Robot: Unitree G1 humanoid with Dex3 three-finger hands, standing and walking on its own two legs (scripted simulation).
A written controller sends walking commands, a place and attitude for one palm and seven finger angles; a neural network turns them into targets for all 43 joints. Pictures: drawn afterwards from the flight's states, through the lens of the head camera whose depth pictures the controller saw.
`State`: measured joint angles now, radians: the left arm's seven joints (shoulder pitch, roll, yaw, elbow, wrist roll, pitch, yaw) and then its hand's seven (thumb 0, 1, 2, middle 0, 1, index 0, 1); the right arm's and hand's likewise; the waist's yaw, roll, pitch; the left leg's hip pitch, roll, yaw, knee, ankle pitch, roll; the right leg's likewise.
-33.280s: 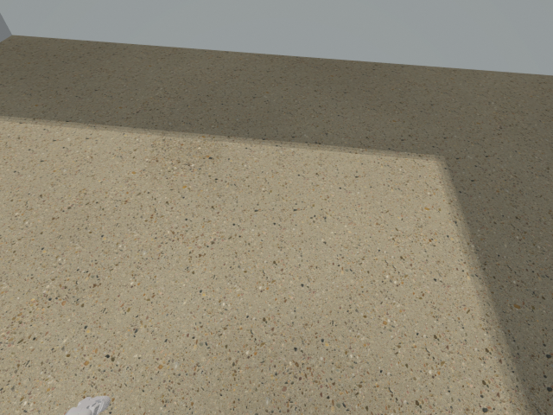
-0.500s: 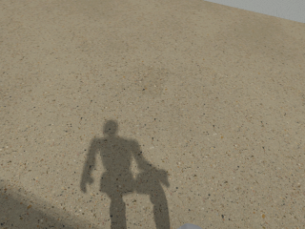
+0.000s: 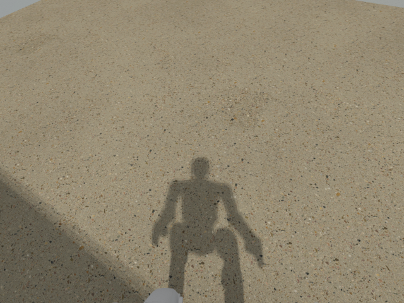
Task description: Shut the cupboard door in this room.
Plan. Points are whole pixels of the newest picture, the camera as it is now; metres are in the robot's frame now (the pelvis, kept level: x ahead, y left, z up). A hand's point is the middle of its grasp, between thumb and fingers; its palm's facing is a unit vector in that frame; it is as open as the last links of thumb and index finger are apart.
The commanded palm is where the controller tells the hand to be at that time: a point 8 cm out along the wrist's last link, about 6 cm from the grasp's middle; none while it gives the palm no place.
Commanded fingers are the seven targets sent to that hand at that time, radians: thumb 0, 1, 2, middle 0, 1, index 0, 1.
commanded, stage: turn or walk to find it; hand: left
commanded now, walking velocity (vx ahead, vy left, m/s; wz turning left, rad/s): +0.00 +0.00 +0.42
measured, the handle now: out of the picture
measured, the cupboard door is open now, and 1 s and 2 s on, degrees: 94 94 94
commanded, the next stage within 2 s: none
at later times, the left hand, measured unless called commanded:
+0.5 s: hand out of the picture +0.01 +0.26 -0.17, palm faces +0.24 -0.94 -0.25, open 7.4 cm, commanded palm none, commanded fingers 0.00 0.90 0.90 -0.20 -0.30 -0.20 -0.30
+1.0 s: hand out of the picture -0.03 +0.19 -0.16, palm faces +0.43 -0.86 -0.26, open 7.3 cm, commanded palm none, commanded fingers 0.00 0.90 0.90 -0.20 -0.30 -0.20 -0.30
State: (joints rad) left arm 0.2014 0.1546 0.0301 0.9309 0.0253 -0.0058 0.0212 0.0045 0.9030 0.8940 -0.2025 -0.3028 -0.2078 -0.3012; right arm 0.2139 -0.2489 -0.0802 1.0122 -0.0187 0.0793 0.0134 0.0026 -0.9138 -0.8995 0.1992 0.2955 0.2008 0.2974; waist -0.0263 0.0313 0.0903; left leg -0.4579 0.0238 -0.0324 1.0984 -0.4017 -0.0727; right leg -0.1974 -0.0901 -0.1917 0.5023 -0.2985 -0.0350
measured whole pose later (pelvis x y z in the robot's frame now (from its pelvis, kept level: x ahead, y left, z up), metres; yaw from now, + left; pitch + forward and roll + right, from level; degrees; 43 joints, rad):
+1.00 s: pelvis +0.00 -0.01 +0.00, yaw +26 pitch +0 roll +2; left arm 0.23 0.17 0.04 0.94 0.03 0.00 0.02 0.00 0.91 0.89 -0.20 -0.30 -0.21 -0.30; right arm 0.20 -0.24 -0.07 1.02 -0.02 0.08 0.01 0.00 -0.91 -0.90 0.20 0.30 0.20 0.30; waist -0.01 0.01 0.09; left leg -0.41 0.04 -0.01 0.96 -0.43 -0.07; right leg -0.20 -0.11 -0.22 0.51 -0.30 -0.03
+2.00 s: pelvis -0.01 -0.01 +0.00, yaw +51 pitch +0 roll +2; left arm 0.23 0.19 0.04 0.95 0.03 0.00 0.02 0.00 0.90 0.89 -0.20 -0.30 -0.21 -0.30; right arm 0.17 -0.23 -0.06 1.00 -0.01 0.07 0.01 0.00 -0.91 -0.90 0.20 0.30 0.20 0.30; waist 0.01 -0.01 0.10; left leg -0.34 0.03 0.03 0.79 -0.45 -0.06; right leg -0.22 -0.14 -0.23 0.55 -0.31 0.00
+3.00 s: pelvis -0.03 +0.00 -0.01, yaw +76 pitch -1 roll -1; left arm 0.23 0.26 0.07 1.00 0.02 0.06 0.02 0.01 0.90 0.89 -0.20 -0.30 -0.20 -0.30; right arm 0.14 -0.20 -0.05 0.96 -0.02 0.02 0.00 0.00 -0.91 -0.90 0.20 0.30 0.20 0.30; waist 0.02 -0.05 0.10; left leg -0.27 0.01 0.05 0.59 -0.31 0.04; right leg -0.38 -0.12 -0.12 0.96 -0.53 0.06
